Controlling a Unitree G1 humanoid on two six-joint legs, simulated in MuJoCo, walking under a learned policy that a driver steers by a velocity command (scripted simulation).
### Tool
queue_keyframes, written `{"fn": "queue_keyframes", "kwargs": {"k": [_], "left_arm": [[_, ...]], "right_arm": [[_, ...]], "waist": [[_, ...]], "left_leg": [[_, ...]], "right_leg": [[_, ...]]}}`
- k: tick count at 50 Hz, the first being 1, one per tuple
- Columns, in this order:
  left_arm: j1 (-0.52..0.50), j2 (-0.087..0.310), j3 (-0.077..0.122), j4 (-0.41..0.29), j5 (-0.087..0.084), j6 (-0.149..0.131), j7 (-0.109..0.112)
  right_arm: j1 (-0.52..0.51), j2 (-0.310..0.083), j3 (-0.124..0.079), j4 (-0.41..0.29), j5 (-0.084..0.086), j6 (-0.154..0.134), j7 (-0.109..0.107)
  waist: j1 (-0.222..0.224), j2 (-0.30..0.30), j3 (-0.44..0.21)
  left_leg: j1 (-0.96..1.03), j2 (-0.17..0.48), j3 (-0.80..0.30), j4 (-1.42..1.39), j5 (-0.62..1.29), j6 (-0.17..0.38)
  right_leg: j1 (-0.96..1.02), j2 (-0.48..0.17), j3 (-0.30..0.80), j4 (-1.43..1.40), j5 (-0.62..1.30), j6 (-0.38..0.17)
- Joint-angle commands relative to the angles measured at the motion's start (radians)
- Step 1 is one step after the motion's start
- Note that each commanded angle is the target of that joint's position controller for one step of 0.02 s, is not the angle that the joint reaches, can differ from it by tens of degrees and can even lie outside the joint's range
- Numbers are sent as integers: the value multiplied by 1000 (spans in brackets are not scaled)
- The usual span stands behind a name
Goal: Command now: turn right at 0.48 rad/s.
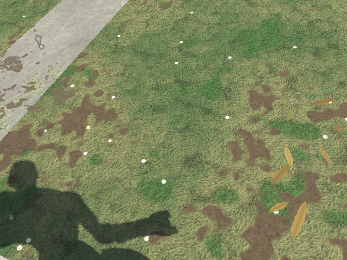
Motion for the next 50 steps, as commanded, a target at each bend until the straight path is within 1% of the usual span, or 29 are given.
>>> {"fn": "queue_keyframes", "kwargs": {"k": [1,3,6,9,11,12,13,14,15,16,17,18,19,20,23,27,31,38,39,40,41,42,43,44,45,46,47,49,50], "left_arm": [[-106,117,19,-90,0,-29,17],[-88,108,12,-78,3,-30,22],[-71,112,12,-64,4,-23,25],[-65,121,12,-53,7,-18,14],[-71,108,6,-44,0,-17,7],[-89,93,-1,-41,-8,-16,7],[-82,73,-8,-33,-13,-19,7],[-51,44,-16,-29,0,-26,9],[11,44,-12,-24,15,-38,3],[-8,44,-11,-20,18,-41,4],[-50,68,-4,-17,19,-39,5],[-86,69,1,-19,13,-33,6],[-103,64,2,-22,10,-24,6],[-99,53,2,-24,10,-18,5],[-83,30,1,-12,5,-20,0],[-67,21,5,4,5,-26,1],[-51,20,8,14,4,-28,6],[-36,17,11,25,4,-27,18],[-1,14,13,40,1,-24,19],[23,31,22,43,-9,-26,17],[-8,43,25,23,-18,-38,11],[-52,21,18,-3,-41,-61,4],[-123,17,14,-28,-57,-83,-2],[-172,40,21,-43,-56,-100,-5],[-167,36,23,-41,-51,-113,-8],[-140,28,20,-33,-46,-121,-12],[-123,21,16,-27,-44,-127,-19],[-113,-1,5,-13,-33,-135,-30],[-117,-3,1,-14,53,-102,-68]], "right_arm": [[6,-73,-17,-58,-3,-8,1],[-2,-48,-4,-59,5,-7,7],[-37,-10,21,-72,6,-8,20],[-34,-20,25,-75,13,-9,33],[-16,-18,27,-69,17,-13,38],[11,-4,30,-59,15,-18,41],[37,5,36,-51,4,-25,45],[56,-31,33,-53,-17,-31,42],[47,-108,18,-61,-28,-34,39],[7,-53,30,-52,-22,-37,43],[-28,-3,43,-65,-14,-42,46],[-27,-5,42,-66,-11,-45,45],[-16,-18,41,-70,-8,-51,44],[-1,-23,40,-65,-7,-57,42],[22,-3,47,-66,-8,-57,36],[28,4,51,-74,-6,-51,35],[30,14,54,-76,-5,-51,38],[39,28,55,-67,-3,-55,43],[72,18,50,-53,-2,-50,41],[111,-19,35,-42,12,-45,40],[162,-48,27,-29,26,-45,35],[213,-90,16,-12,34,-54,32],[222,-123,6,-1,37,-66,27],[245,-123,4,8,28,-82,22],[242,-106,8,7,20,-96,22],[225,-89,13,0,21,-103,26],[203,-83,15,-6,28,-104,30],[154,-93,13,-14,37,-98,41],[165,-113,3,10,-34,-83,58]], "waist": [[-33,-197,-145],[-21,-180,-140],[8,-203,-134],[27,-217,-117],[21,-207,-101],[-4,-193,-97],[-25,-169,-97],[-9,-106,-125],[56,62,-136],[61,156,-141],[44,120,-111],[22,80,-98],[8,55,-83],[6,38,-80],[-2,1,-75],[-9,-48,-74],[-8,-66,-72],[-3,-59,-65],[-4,-42,-103],[-11,-9,-68],[-31,30,9],[-42,111,66],[-58,137,140],[-79,104,152],[-68,69,120],[-53,50,71],[-44,52,43],[-31,82,14],[-27,72,6]], "left_leg": [[-31,0,-30,135,101,-14],[-19,-2,-27,57,128,-22],[48,8,-29,-162,102,-23],[164,-2,-11,-300,12,-12],[234,-11,-1,-415,24,0],[301,-17,9,-539,108,11],[393,-12,1,-675,264,26],[488,62,-82,-689,448,47],[516,159,-151,-638,607,103],[400,179,-196,-675,461,171],[363,138,-170,-686,336,155],[361,102,-132,-676,271,121],[357,82,-109,-665,246,101],[352,76,-101,-663,219,92],[362,56,-75,-642,211,82],[378,44,-63,-624,215,84],[378,35,-56,-618,224,85],[367,27,-50,-624,230,84],[382,14,-46,-640,38,97],[372,26,-91,-674,-247,133],[376,100,-217,-750,-474,189],[410,238,-423,-874,-635,267],[403,350,-587,-958,-627,330],[444,389,-634,-982,-532,347],[519,384,-621,-971,-453,335],[563,352,-558,-956,-382,309],[554,306,-459,-957,-310,278],[426,195,-252,-953,-146,227],[358,117,-146,-952,-150,208]], "right_leg": [[117,-198,216,-226,310,-163],[144,-187,196,-215,344,-167],[180,-192,209,-197,311,-175],[139,-209,248,-178,300,-200],[122,-206,275,-158,319,-199],[104,-186,270,-137,314,-181],[74,-157,261,-125,278,-142],[37,-103,236,-84,168,-81],[-7,-9,146,-15,24,-27],[65,5,89,-36,-27,18],[98,-4,86,-49,11,32],[93,3,83,-47,51,25],[88,2,92,-48,87,14],[97,-4,102,-58,108,7],[95,-10,111,-68,127,-3],[91,-14,117,-76,144,4],[103,-19,121,-77,161,10],[128,-23,123,-74,183,17],[131,7,88,-57,-7,9],[58,40,50,-18,-271,-5],[-82,39,32,44,-385,-12],[-201,38,-29,166,-309,-10],[-293,-9,-25,263,-218,-15],[-388,-54,23,364,-232,-23],[-460,-82,43,427,-209,-31],[-473,-98,40,432,-178,-36],[-424,-105,22,365,-150,-34],[-195,-68,-51,194,-88,-11],[-60,-3,-120,89,-99,4]]}}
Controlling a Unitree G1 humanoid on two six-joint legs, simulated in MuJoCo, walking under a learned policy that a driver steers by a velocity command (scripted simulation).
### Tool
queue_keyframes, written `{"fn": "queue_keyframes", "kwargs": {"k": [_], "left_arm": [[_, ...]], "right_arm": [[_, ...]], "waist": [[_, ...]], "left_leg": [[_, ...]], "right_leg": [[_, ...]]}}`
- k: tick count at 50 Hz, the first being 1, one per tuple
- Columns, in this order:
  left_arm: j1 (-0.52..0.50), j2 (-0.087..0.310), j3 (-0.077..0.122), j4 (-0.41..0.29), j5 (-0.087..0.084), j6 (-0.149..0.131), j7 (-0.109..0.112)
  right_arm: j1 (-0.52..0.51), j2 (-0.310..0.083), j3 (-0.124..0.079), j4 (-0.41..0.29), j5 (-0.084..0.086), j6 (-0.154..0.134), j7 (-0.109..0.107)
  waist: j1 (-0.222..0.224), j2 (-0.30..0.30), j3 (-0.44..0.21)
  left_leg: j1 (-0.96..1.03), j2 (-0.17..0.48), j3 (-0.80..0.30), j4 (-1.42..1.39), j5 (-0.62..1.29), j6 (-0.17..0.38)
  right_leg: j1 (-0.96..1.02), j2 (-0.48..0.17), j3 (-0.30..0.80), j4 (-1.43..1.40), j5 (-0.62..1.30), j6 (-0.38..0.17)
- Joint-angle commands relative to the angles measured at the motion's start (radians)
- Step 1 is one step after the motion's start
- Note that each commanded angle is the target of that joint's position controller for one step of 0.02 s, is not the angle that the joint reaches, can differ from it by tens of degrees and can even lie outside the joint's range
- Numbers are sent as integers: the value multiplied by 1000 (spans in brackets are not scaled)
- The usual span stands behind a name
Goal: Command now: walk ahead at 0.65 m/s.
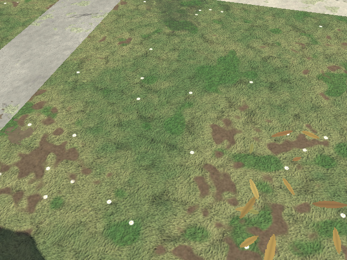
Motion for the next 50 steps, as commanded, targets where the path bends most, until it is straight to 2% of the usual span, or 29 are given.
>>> {"fn": "queue_keyframes", "kwargs": {"k": [1,3,4,5,6,7,8,9,11,16,22,23,25,26,27,28,29,30,31,32,33,35,37,40,42,44,47,49,50], "left_arm": [[-94,36,0,-84,66,9,-51],[52,59,9,-36,49,16,-38],[213,97,24,13,49,8,-24],[416,190,45,49,71,-5,-7],[416,288,49,23,78,-18,5],[273,258,44,-1,71,-9,12],[189,208,28,-15,55,-13,9],[150,175,16,-13,45,-19,2],[130,133,-2,-3,40,-32,7],[235,120,-6,66,23,-49,2],[276,142,-7,130,19,-58,8],[273,152,-7,142,22,-56,10],[274,196,-1,166,33,-50,17],[274,226,6,179,44,-40,25],[243,247,13,181,49,-25,33],[225,207,3,161,51,-23,37],[287,40,-34,110,15,-36,10],[248,95,-25,106,12,-54,5],[138,125,-17,81,7,-55,9],[83,122,-27,74,16,-59,6],[71,99,-33,72,30,-52,0],[91,60,-46,71,57,-20,-19],[13,45,-55,43,60,1,-32],[-177,61,-65,-24,56,1,-36],[-257,47,-77,-45,45,-9,-47],[-314,36,-87,-61,35,-14,-55],[-329,73,-78,-59,38,-15,-39],[-215,120,-58,-34,42,-11,-20],[-46,159,-40,15,39,-9,-6]], "right_arm": [[-96,-181,-55,-63,-50,-3,24],[-105,-166,-54,-54,-30,4,28],[-129,-132,-42,-61,-38,0,29],[-215,-47,-15,-100,-54,-5,28],[-254,25,3,-182,-26,-17,22],[-240,-25,-3,-186,-25,-16,24],[-242,-70,-11,-175,-35,-16,34],[-198,-88,-14,-150,-45,-15,46],[-163,-93,-14,-122,-62,4,66],[-342,-73,1,-175,-46,26,73],[-507,-54,21,-225,-34,20,81],[-506,-55,23,-226,-35,19,77],[-439,-78,14,-212,-39,21,55],[-314,-108,0,-181,-40,21,42],[-76,-139,-17,-107,-39,18,25],[139,-208,-41,-47,-57,14,7],[164,-319,-67,-32,-81,6,3],[119,-278,-60,-33,-56,3,18],[17,-222,-52,-23,-57,-1,19],[-17,-163,-40,-17,-50,-10,22],[-49,-136,-32,-7,-50,-18,21],[-55,-74,-9,23,-41,-33,21],[-15,-77,-8,54,-22,-52,21],[46,-87,-7,75,-13,-67,29],[70,-85,-3,84,-2,-76,30],[114,-118,-6,106,8,-88,22],[135,-163,-7,135,1,-80,13],[136,-211,-14,153,-26,-57,-5],[120,-230,-19,159,-44,-39,-17]], "waist": [[19,131,82],[93,67,65],[176,-22,24],[292,-259,-34],[255,-411,-29],[169,-231,39],[120,-120,71],[75,-87,64],[47,-131,75],[72,-86,173],[95,-83,215],[86,-87,205],[42,-142,117],[-21,-174,35],[-133,-169,-80],[-215,-113,-210],[-115,234,-314],[-104,223,-333],[-60,111,-123],[-43,-25,-43],[1,-44,-1],[65,8,46],[73,12,132],[40,-18,216],[21,-31,213],[10,-19,220],[16,4,171],[84,74,57],[164,101,-34]], "left_leg": [[-154,113,-116,-256,-218,144],[-294,112,-87,-142,-250,136],[-391,72,-49,50,-168,122],[-547,-25,54,493,-136,88],[-779,-148,-73,759,-244,89],[-878,-58,-149,873,-107,102],[-861,10,-118,857,8,92],[-774,50,-92,793,57,69],[-679,75,-52,750,112,23],[-757,74,6,561,268,-17],[-580,40,93,246,366,49],[-538,20,112,209,329,70],[-374,-68,159,196,209,109],[-245,-107,156,205,138,127],[14,-130,154,174,115,145],[344,9,-8,211,-45,165],[568,287,-536,46,-501,233],[542,324,-886,-169,-568,233],[403,295,-706,-167,-441,217],[243,270,-553,-165,-267,212],[123,227,-458,-186,-198,195],[-43,172,-339,-246,-172,181],[-92,154,-270,-321,-130,189],[-93,100,-134,-392,88,187],[-112,51,-41,-415,273,156],[-68,90,-15,-467,479,146],[178,117,33,-389,883,123],[309,152,42,-152,1272,104],[305,167,45,59,1335,98]], "right_leg": [[136,66,-109,-216,64,25],[397,94,-150,-288,156,21],[578,87,-117,-295,101,11],[702,-132,179,-432,-200,-12],[666,-330,747,-679,-562,-85],[602,-376,813,-695,-622,-146],[531,-343,686,-651,-496,-135],[456,-275,547,-649,-389,-114],[359,-195,402,-713,-276,-105],[383,-146,219,-802,11,-140],[488,-165,69,-875,409,-131],[529,-165,39,-839,561,-123],[601,-179,-2,-652,1113,-101],[623,-188,-13,-477,1306,-90],[544,-173,-42,-209,1329,-74],[293,-127,-33,137,1039,-71],[-92,69,8,526,148,-41],[-216,118,162,643,-28,-73],[-308,44,135,664,77,-81],[-273,-5,116,596,155,-79],[-228,-37,110,533,168,-71],[-156,-76,108,461,160,-46],[-237,-108,81,398,188,-21],[-326,-119,10,177,354,2],[-208,-83,-52,-33,505,-1],[-98,-54,-81,-167,613,-26],[-51,19,-120,-275,581,-62],[68,100,-130,-265,393,-89],[228,125,-111,-255,296,-107]]}}
Over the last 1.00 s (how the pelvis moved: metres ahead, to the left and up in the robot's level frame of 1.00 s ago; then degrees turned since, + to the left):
0.07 0.01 0.01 -4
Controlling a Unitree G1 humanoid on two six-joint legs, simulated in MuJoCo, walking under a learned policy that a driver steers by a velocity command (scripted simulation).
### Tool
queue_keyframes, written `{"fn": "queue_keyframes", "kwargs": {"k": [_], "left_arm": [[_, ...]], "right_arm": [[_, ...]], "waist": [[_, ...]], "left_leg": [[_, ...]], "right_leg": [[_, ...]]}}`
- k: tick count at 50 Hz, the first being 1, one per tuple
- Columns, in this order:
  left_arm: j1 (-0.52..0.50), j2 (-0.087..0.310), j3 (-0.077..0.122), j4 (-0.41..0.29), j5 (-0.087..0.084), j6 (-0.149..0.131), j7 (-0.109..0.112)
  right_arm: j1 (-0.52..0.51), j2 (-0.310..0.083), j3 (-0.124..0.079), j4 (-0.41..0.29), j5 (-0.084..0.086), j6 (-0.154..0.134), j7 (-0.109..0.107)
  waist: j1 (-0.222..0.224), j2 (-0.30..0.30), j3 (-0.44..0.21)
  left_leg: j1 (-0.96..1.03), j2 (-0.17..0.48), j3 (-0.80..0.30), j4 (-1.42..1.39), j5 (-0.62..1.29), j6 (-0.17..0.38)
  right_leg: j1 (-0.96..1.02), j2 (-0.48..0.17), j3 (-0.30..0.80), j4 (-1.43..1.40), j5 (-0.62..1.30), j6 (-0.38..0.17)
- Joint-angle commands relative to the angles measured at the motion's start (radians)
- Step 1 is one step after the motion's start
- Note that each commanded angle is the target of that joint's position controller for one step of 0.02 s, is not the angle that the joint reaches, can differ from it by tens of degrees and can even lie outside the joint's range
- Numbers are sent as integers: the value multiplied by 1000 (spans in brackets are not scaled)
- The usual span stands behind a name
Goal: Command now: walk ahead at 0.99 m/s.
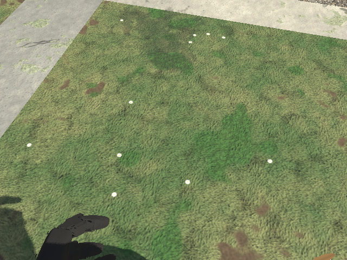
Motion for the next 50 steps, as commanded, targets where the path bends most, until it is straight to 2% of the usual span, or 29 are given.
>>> {"fn": "queue_keyframes", "kwargs": {"k": [1,2,3,4,5,6,8,11,14,18,21,22,24,25,26,27,29,31,32,34,37,39,41,44,45,46,47,48,50], "left_arm": [[478,205,82,96,1,3,42],[649,288,111,128,17,7,61],[582,339,130,123,24,6,53],[496,269,130,114,10,8,37],[436,209,117,127,5,-5,35],[422,157,108,152,10,-14,34],[408,93,84,188,9,-27,43],[436,100,81,220,-18,-53,41],[465,121,84,227,-25,-67,29],[541,173,90,261,-45,-82,33],[572,222,94,279,-24,-63,47],[571,245,99,285,-9,-50,57],[503,269,109,276,16,-16,77],[503,192,94,252,24,-18,75],[642,55,66,215,-36,-43,42],[555,139,72,198,-31,-56,54],[386,126,60,147,-10,-69,63],[363,89,50,120,14,-34,56],[352,123,67,114,-57,-47,48],[326,99,58,104,-56,-39,49],[187,44,35,73,-37,-49,36],[128,75,46,43,-44,-47,17],[121,129,67,14,-42,-38,1],[386,208,117,68,-28,-29,-14],[522,230,130,95,-28,-27,-5],[462,264,117,65,-20,-23,7],[372,301,122,-5,26,-17,15],[269,256,130,-73,7,5,26],[204,190,106,-104,-34,36,45]], "right_arm": [[-74,-253,-54,-43,-32,26,-33],[-70,-170,-38,-70,-39,26,-29],[54,-30,-8,-114,31,4,3],[-58,-129,-19,-125,25,-5,-8],[-182,-138,-21,-152,24,-9,-10],[-213,-116,-12,-161,15,-10,-6],[-211,-72,1,-175,-20,20,16],[-311,-54,13,-214,-36,51,38],[-500,-67,27,-290,-32,43,49],[-614,-65,40,-317,-8,30,60],[-583,-117,21,-308,-20,28,41],[-497,-144,9,-287,-23,29,30],[-100,-215,-30,-157,-21,38,2],[77,-293,-59,-121,-29,46,-16],[-5,-350,-79,-118,-31,52,-9],[-113,-294,-83,-140,-18,50,7],[-189,-179,-60,-120,-9,35,9],[-193,-109,-35,-94,1,23,-1],[-292,-63,-17,-152,20,-3,15],[-350,-107,-19,-142,29,-23,13],[-267,-146,-21,-105,13,-25,-15],[-221,-177,-24,-87,14,-24,-31],[-242,-184,-25,-85,15,-7,-48],[-333,-201,-33,-134,6,40,-75],[-375,-204,-34,-163,2,52,-75],[-241,-75,-5,-176,-47,56,-52],[-92,-79,6,-196,-8,48,-28],[-149,-178,-11,-199,12,47,-17],[-331,-194,-27,-245,-3,66,-32]], "waist": [[319,119,-219],[348,20,-341],[180,-361,-478],[207,-165,-387],[192,-52,-218],[155,43,-124],[73,5,-57],[49,-28,49],[76,-11,117],[112,-22,120],[86,-61,20],[38,-96,-49],[-151,-118,-228],[-184,-14,-332],[2,386,-433],[-6,182,-354],[46,-56,-114],[110,-60,-64],[116,-20,-94],[151,4,-56],[76,27,-53],[41,57,-75],[60,85,-88],[196,88,-176],[270,-8,-196],[123,-300,-218],[67,-324,-422],[99,-158,-411],[85,84,-205]], "left_leg": [[-250,230,22,685,1308,64],[-476,161,17,1073,893,75],[-889,-50,-78,1458,-18,24],[-1028,12,-153,1486,26,61],[-1062,65,-144,1424,115,66],[-1023,101,-139,1345,135,67],[-926,143,-152,1248,139,50],[-998,192,-111,1114,167,10],[-993,199,-27,810,382,-9],[-819,136,53,526,633,35],[-767,37,100,473,489,72],[-676,0,98,484,403,85],[-323,-17,84,479,257,127],[-97,164,-132,537,9,164],[146,403,-818,291,-49,331],[115,377,-859,225,184,341],[-208,311,-525,268,733,294],[-392,249,-354,245,970,248],[-401,248,-332,198,918,247],[-546,213,-210,161,978,206],[-631,100,-21,153,938,128],[-566,117,-8,174,849,78],[-507,127,7,259,835,28],[-506,138,25,621,1006,-30],[-589,72,43,954,750,-64],[-864,-86,23,1299,-233,-104],[-1030,-125,-169,1533,-280,-124],[-1065,-51,-224,1520,-162,-87],[-1040,-2,-197,1350,-37,-78]], "right_leg": [[646,80,-2,-1,-192,-55],[893,-127,224,66,-475,-76],[1135,-380,879,-163,-757,-214],[1079,-334,919,-263,-716,-196],[920,-302,716,-261,-552,-172],[757,-269,601,-285,-427,-151],[540,-198,455,-335,-394,-105],[434,-150,336,-446,-366,-98],[390,-81,191,-512,-148,-87],[500,-112,119,-603,181,-57],[764,-145,73,-420,712,-24],[808,-161,67,-274,871,-13],[725,-147,14,232,858,9],[510,-79,12,637,443,8],[76,133,89,1019,-481,81],[-69,71,178,1051,-436,61],[-31,-16,167,892,-351,76],[61,-45,164,759,-381,108],[66,-62,190,741,-407,113],[123,-79,147,514,-352,123],[272,5,47,135,60,121],[301,38,52,22,262,110],[315,58,52,-22,257,96],[516,115,34,4,94,53],[616,34,143,-87,210,-3],[780,-154,448,3,692,-120],[939,-335,883,-115,488,-322],[860,-310,872,-175,124,-302],[538,-182,712,-248,-152,-196]]}}
Over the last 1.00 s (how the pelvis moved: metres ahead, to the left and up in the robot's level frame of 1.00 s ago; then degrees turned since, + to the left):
0.76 -0.02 -0.03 1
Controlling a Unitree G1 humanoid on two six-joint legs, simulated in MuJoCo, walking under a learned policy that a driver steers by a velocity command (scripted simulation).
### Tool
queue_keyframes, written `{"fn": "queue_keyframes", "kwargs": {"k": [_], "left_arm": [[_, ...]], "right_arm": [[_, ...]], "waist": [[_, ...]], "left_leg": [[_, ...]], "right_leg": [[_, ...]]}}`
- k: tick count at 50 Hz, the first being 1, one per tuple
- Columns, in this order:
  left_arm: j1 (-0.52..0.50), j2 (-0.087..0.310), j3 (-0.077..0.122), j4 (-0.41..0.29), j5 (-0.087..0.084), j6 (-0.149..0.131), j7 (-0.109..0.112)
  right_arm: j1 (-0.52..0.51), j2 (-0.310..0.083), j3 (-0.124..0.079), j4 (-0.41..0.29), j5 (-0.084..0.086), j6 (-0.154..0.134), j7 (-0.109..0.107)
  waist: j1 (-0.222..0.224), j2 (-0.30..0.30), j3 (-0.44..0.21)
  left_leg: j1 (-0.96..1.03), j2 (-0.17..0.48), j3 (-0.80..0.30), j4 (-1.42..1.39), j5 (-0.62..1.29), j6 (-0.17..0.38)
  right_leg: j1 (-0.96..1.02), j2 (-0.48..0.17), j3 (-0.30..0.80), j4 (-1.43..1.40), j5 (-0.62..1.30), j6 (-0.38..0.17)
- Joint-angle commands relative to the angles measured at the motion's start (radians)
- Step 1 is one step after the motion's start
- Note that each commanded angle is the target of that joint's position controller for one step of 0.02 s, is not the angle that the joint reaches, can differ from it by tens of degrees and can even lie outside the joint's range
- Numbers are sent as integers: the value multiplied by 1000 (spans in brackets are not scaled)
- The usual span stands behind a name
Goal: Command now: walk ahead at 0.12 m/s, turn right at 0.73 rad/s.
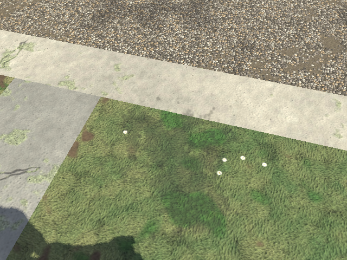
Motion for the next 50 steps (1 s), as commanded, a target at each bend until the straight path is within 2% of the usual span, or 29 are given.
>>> {"fn": "queue_keyframes", "kwargs": {"k": [1,3,4,6,9,13,16,17,18,19,20,21,22,23,26,29,32,36,38,39,40,41,42,43,44,46,48,49,50], "left_arm": [[-4,138,38,-130,-21,22,30],[-4,138,43,-142,-15,37,39],[9,147,49,-146,-17,43,47],[40,179,63,-151,-25,62,66],[40,186,74,-169,-40,90,84],[59,171,83,-184,-34,109,86],[42,161,88,-205,-40,113,81],[50,138,81,-209,-48,114,78],[137,79,66,-195,-44,118,74],[127,107,75,-233,-50,106,66],[121,210,99,-219,-37,93,56],[134,236,108,-191,-41,97,53],[155,214,106,-163,-39,109,59],[173,185,97,-157,-34,117,59],[109,129,70,-190,-42,112,59],[48,101,54,-216,-37,100,62],[45,78,39,-211,-26,94,56],[43,80,33,-195,-27,95,47],[78,70,32,-171,-27,95,40],[110,69,33,-151,-26,93,35],[115,100,38,-151,-24,94,37],[128,176,51,-165,-15,101,49],[83,171,47,-164,11,95,43],[70,121,34,-172,22,77,38],[38,94,24,-155,23,63,37],[-26,97,24,-146,-1,47,37],[-51,73,16,-131,0,46,38],[-57,33,5,-116,3,47,38],[-46,26,4,-106,7,47,39]], "right_arm": [[37,-151,-41,-101,-11,16,-10],[38,-117,-40,-113,-14,24,-13],[27,-93,-36,-118,-12,22,-17],[0,-78,-35,-128,-3,25,-22],[-46,-93,-44,-139,10,31,-24],[-107,-101,-54,-158,19,14,-14],[-53,-132,-77,-143,26,-5,-1],[-26,-150,-87,-132,23,-7,-1],[-38,-194,-96,-148,4,4,-6],[-55,-234,-101,-159,-37,17,-3],[-85,-176,-97,-183,-40,14,-7],[-132,-128,-85,-202,-25,18,-16],[-151,-107,-78,-216,-11,25,-24],[-154,-109,-75,-219,-1,33,-32],[-83,-114,-68,-204,-13,45,-37],[-7,-145,-77,-180,-12,55,-28],[-26,-176,-89,-177,-1,57,-11],[-8,-189,-91,-150,21,57,6],[-2,-185,-87,-130,38,59,5],[9,-172,-81,-116,48,58,3],[65,-141,-70,-92,46,49,6],[84,-66,-42,-114,-7,35,20],[14,-67,-43,-148,-7,28,16],[-33,-136,-62,-146,0,33,9],[-21,-143,-71,-131,12,40,9],[35,-143,-80,-92,4,63,-2],[70,-111,-71,-78,7,66,-2],[96,-83,-61,-62,12,66,3],[82,-71,-52,-62,17,65,8]], "waist": [[-28,69,-191],[-48,1,-163],[-45,-7,-178],[-34,-35,-235],[-16,-90,-238],[18,-159,-188],[-8,-186,-181],[-17,-139,-192],[31,22,-250],[53,296,-211],[46,254,-181],[50,180,-148],[49,124,-131],[43,105,-108],[-4,110,-88],[-50,136,-118],[-45,158,-154],[-47,195,-166],[-20,191,-166],[0,182,-164],[-7,132,-183],[-39,-119,-245],[-13,-266,-205],[27,-186,-177],[6,-171,-156],[-20,-159,-119],[-43,-140,-125],[-48,-135,-143],[-29,-143,-140]], "left_leg": [[-253,66,-101,-27,84,-9],[-170,65,-83,-220,102,-21],[-143,49,-70,-309,118,-34],[-110,25,-78,-415,163,-61],[-86,17,-102,-526,242,-71],[-28,10,-123,-686,246,-59],[116,34,-122,-912,304,-29],[226,101,-131,-1025,393,1],[374,307,-278,-1027,423,88],[340,461,-498,-1079,485,226],[299,494,-508,-1092,457,262],[271,430,-379,-1071,395,228],[256,366,-283,-1053,360,189],[241,346,-231,-1051,382,183],[250,312,-119,-1066,494,216],[355,345,-115,-1052,579,263],[344,361,-77,-1034,640,271],[319,385,-69,-1008,671,273],[307,379,-62,-956,687,249],[266,360,-41,-922,670,215],[174,327,-9,-878,554,140],[1,233,89,-682,206,42],[-108,161,105,-620,-87,-12],[-91,181,53,-496,-101,-32],[-92,182,36,-444,-65,-38],[-74,186,27,-407,20,-61],[5,175,38,-436,69,-72],[45,182,40,-503,91,-72],[61,180,52,-556,102,-70]], "right_leg": [[290,-302,543,-250,-70,-192],[187,-215,449,-242,13,-150],[178,-192,424,-221,91,-137],[209,-189,440,-196,142,-122],[217,-167,473,-195,-53,-73],[237,-151,549,-193,-192,-47],[248,-131,605,-140,-193,-15],[199,-83,567,-63,-326,18],[85,5,430,145,-562,60],[-95,91,232,369,-620,103],[-142,-9,213,534,-533,149],[-145,-42,185,593,-451,163],[-146,-55,161,657,-394,175],[-168,-64,135,743,-356,185],[-191,-117,34,748,-310,212],[-191,-149,33,619,-342,234],[-67,-164,8,457,-373,223],[92,-146,-37,228,-371,186],[197,-128,-54,12,-265,142],[294,-114,-68,-147,-146,110],[431,-160,2,-200,-35,75],[602,-380,251,-153,262,6],[468,-511,349,-162,283,-155],[409,-479,326,-193,210,-182],[382,-432,271,-197,165,-150],[334,-377,203,-188,191,-106],[289,-335,142,-167,272,-95],[301,-323,102,-157,259,-85],[316,-325,92,-148,244,-86]]}}
Over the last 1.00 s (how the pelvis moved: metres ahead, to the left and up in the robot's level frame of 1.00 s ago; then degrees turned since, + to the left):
0.87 0.01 0.00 -5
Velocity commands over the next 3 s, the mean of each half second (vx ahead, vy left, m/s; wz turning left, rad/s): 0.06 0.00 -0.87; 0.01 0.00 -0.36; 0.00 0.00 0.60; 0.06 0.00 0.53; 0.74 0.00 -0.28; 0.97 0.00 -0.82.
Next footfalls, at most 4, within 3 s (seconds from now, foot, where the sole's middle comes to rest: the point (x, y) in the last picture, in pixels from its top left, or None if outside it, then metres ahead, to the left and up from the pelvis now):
0.34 left None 0.24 0.14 -0.75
0.80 right None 0.06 -0.06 -0.75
1.20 left None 0.18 0.14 -0.75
1.74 right None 0.19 -0.07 -0.75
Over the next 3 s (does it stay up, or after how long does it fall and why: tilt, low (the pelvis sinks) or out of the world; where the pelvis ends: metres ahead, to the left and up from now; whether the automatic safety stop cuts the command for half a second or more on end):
stays up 0.83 -0.10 -0.01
